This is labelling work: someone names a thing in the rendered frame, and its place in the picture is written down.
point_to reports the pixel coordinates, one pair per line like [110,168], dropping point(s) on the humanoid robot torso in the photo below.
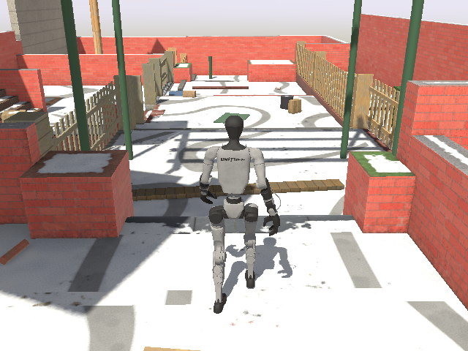
[233,175]

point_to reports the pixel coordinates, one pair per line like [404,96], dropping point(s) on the robot left hand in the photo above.
[204,199]

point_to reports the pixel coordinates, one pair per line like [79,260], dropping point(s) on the robot left foot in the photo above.
[218,307]

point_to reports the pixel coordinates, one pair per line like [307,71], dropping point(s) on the robot right hand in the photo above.
[276,223]

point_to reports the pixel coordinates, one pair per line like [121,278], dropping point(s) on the right robot forearm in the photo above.
[268,199]

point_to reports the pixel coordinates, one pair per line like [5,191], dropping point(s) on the left robot upper arm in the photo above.
[208,164]

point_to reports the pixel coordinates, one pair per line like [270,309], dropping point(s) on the left robot forearm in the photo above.
[204,188]

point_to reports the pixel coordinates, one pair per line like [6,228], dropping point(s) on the right robot upper arm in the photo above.
[259,166]

